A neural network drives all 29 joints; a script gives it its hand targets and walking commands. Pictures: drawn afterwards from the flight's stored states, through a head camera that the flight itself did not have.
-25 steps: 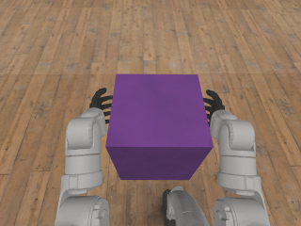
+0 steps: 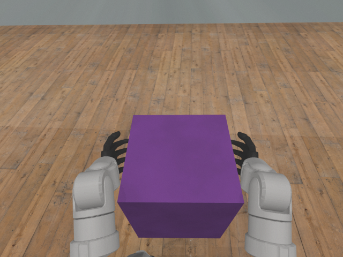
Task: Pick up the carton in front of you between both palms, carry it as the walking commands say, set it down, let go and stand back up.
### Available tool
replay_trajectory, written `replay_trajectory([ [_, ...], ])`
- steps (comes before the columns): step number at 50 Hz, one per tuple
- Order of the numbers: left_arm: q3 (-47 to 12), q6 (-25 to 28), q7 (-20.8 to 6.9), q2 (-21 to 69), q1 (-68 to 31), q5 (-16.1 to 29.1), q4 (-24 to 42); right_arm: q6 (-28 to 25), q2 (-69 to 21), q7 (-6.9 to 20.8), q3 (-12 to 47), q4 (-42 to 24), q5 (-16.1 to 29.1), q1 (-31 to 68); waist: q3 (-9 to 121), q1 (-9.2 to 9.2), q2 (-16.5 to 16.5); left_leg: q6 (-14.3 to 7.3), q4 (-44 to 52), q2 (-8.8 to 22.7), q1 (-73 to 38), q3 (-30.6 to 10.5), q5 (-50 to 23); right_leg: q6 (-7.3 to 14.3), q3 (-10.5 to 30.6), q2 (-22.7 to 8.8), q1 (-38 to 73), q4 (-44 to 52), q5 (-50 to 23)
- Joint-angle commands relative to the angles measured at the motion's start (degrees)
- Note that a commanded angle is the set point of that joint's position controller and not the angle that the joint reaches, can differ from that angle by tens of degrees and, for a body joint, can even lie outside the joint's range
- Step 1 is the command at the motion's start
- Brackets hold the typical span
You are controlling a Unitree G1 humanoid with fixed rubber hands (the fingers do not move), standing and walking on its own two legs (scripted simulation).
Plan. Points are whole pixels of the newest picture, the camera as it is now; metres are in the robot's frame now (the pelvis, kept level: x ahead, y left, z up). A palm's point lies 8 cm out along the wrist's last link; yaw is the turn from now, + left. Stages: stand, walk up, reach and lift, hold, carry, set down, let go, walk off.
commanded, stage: carry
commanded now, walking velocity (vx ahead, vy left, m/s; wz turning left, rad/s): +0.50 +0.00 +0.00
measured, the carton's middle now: (179, 180) +0.29 +0.00 +0.03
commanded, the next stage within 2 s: none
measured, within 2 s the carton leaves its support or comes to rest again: neither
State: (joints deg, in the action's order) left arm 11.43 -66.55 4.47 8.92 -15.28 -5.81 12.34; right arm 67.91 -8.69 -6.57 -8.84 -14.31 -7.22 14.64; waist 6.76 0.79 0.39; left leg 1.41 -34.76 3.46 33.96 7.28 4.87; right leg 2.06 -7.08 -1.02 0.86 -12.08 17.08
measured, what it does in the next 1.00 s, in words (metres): walks ahead: left foot, then right foot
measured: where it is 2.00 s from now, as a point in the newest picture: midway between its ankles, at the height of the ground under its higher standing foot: (181, 183)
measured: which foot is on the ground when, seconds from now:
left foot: up 0.00-0.08, down 0.10-0.66, up 0.68-1.00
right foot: down 0.00-0.12, up 0.14-0.60, down 0.62-1.00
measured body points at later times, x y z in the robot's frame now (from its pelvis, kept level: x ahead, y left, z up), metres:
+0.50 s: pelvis +0.30 +0.03 +0.00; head +0.27 +0.04 +0.45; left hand +0.58 +0.17 +0.09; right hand +0.56 -0.13 +0.09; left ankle +0.21 +0.11 -0.75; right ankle +0.44 -0.13 -0.70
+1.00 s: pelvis +0.61 -0.01 +0.00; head +0.61 -0.02 +0.45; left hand +0.89 +0.14 +0.09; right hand +0.88 -0.17 +0.08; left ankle +0.74 +0.12 -0.71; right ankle +0.53 -0.10 -0.75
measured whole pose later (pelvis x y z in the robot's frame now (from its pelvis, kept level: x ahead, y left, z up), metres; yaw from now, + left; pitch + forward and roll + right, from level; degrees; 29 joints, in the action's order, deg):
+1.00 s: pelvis +0.61 -0.01 +0.00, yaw -1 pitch +3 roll +1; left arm 6.3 -68.7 4.7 7.7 -9.4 -5.6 21.4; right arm 69.5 -7.7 -5.3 -5.9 -22.5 -6.6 9.3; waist 4.0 0.0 1.1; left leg 1.2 -33.5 4.3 31.8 8.4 3.8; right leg 0.7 -11.8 -2.9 -5.2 -17.7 15.4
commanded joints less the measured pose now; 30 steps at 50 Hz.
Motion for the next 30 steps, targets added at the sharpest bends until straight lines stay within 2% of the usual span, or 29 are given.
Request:
replay_trajectory([
  [1, -43.31, -2.1, -15.73, 51.1, -25.1, 21.49, 0.83, 0.7, -53.6, 15.01, 43.03, 0.63, 21.54, 26.95, 6.38, 0.56, -10.39, -1.61, 5.97, -0.76, -1.85, 2.55, -4.52, 3.66, 2.77, -12.01, 7.03, -1.71, -38.41],
  [3, -43.43, -2.11, -15.69, 51.7, -20.65, 21.17, 1.72, 1.02, -53.91, 15.93, 43.11, -0.06, 22.55, 23.2, 8.04, 0.08, -9.98, -2.35, 9.04, -2.67, -12.45, 5.02, -3.17, 2.13, 0.33, -11.61, 4.73, -8.29, -44.59],
  [4, -43.94, -2.16, -15.62, 51.35, -21.62, 21.43, 3.1, 0.99, -53.77, 16.3, 43.09, -0.21, 22.95, 22.89, 10.44, -0.86, -7.75, -2.53, 11.45, -4.95, -22.05, 7.53, -1.09, 0.8, -2.5, -9.59, 0.91, -16.24, -43.62],
  [5, -44.43, -2.28, -15.5, 50.67, -22.48, 21.64, 4.06, 0.96, -53.03, 16.63, 42.71, -0.29, 23.23, 22.43, 13.75, -1.78, -3.75, -2.95, 10.11, -1.29, -34.35, 3.0, 4.15, -0.6, -2.83, -7.94, -8.19, -26.35, -32.18],
  [6, -45.39, -2.72, -15.26, 50.8, -23.7, 22.27, 5.49, 0.8, -51.67, 16.91, 42.03, 0.24, 22.79, 22.3, 18.51, -1.78, 8.68, -9.88, 14.26, 15.78, -45.76, -23.72, 14.67, -3.04, -1.52, -2.82, -23.51, -44.33, -15.23],
  [7, -46.05, -2.91, -15.27, 50.55, -24.48, 22.59, 6.82, 0.36, -52.84, 17.01, 42.32, 1.32, 23.44, 21.43, 18.72, -2.07, 19.15, -14.75, 22.36, 21.41, -49.85, -40.07, 13.08, -2.96, 2.67, 3.73, -36.6, -54.87, 9.21],
  [8, -46.76, -2.54, -15.22, 51.85, -25.66, 22.87, 6.86, 0.05, -53.75, 17.12, 42.36, -0.63, 24.2, 22.02, 17.12, -1.93, 14.08, -14.55, 21.47, 20.8, -47.13, -34.89, 8.62, -1.3, 7.17, -0.25, -39.34, -61.47, 9.82],
  [9, -46.96, -1.96, -15.27, 53.06, -25.27, 23.27, 7.04, -0.27, -55.27, 17.14, 42.93, -1.53, 24.57, 22.3, 16.65, -1.92, 8.64, -13.15, 20.66, 18.51, -43.15, -29.6, 5.68, -0.41, 8.0, -2.77, -38.88, -62.11, 7.56],
  [10, -47.47, -1.4, -15.24, 54.09, -24.63, 23.48, 7.24, -0.69, -56.17, 17.19, 43.38, -2.74, 24.81, 22.63, 15.44, -1.65, 3.39, -10.94, 21.62, 17.42, -38.23, -24.24, 5.44, -0.28, 8.52, -5.31, -37.43, -58.51, 3.5],
  [11, -47.71, -0.94, -15.1, 54.48, -23.62, 23.29, 7.07, -1.03, -56.7, 17.23, 43.74, -3.57, 25.04, 22.66, 14.71, -1.36, 2.38, -9.32, 23.44, 16.28, -34.27, -19.93, 7.58, -0.59, 8.57, -6.79, -35.57, -54.14, 0.4],
  [12, -47.85, -0.66, -14.93, 55.32, -22.54, 23.2, 6.53, -1.24, -56.69, 17.26, 43.84, -3.75, 25.04, 22.33, 14.64, -1.29, 3.92, -8.57, 24.59, 15.04, -31.79, -16.19, 9.09, -1.12, 6.96, -6.49, -33.53, -51.25, -1.57],
  [14, -48.1, 0.02, -14.51, 55.43, -19.11, 22.44, 5.7, -1.44, -55.68, 17.57, 44.07, -3.94, 25.12, 19.76, 13.76, -1.29, 6.34, -8.38, 26.87, 13.61, -30.66, -11.83, 10.66, -2.25, 4.71, -6.09, -33.36, -45.11, -3.45],
  [17, -48.26, 0.48, -13.94, 54.42, -16.88, 21.36, 6.14, -1.49, -53.71, 18.03, 44.25, -4.8, 25.18, 18.0, 11.08, -1.58, 6.33, -8.81, 28.97, 12.94, -32.76, -8.91, 9.18, -3.76, 2.41, -6.15, -36.85, -35.47, -7.55],
  [20, -48.27, 0.12, -13.49, 52.56, -17.15, 21.48, 8.35, -1.11, -51.24, 17.98, 44.22, -7.01, 25.36, 18.32, 8.23, -1.75, 6.06, -8.33, 29.15, 11.6, -34.51, -6.11, 5.32, -4.2, 0.51, -5.65, -37.86, -27.55, -12.44],
  [23, -47.78, -1.32, -13.1, 49.55, -17.96, 21.83, 10.61, 0.07, -48.22, 17.36, 43.46, -8.47, 25.05, 18.31, 5.49, -1.98, 6.67, -8.3, 28.2, 10.85, -36.3, -3.89, -0.12, -3.86, -1.09, -4.91, -37.95, -23.05, -15.17],
  [26, -46.8, -3.23, -13.0, 46.63, -18.24, 21.81, 10.51, 1.65, -45.54, 16.66, 42.34, -7.82, 24.09, 17.87, 2.9, -2.21, 7.18, -8.41, 25.84, 10.7, -38.26, -2.38, -8.16, -2.58, -2.61, -3.91, -37.32, -19.31, -15.31],
  [28, -46.07, -4.26, -13.04, 45.19, -19.03, 21.91, 10.03, 2.62, -44.53, 16.34, 41.95, -7.41, 23.78, 18.75, 2.32, -2.09, 8.05, -7.57, 23.28, 10.68, -38.97, -1.18, -12.97, -1.37, -3.44, -3.34, -33.76, -16.68, -14.91],
  [30, -45.25, -4.99, -13.11, 44.5, -19.47, 21.88, 9.13, 3.39, -44.14, 16.16, 41.98, -7.31, 23.86, 20.46, 4.74, -1.22, 8.21, -6.03, 14.32, 9.58, -37.68, 1.89, -23.59, -0.26, -6.95, -0.42, -23.62, -13.45, -12.13],
])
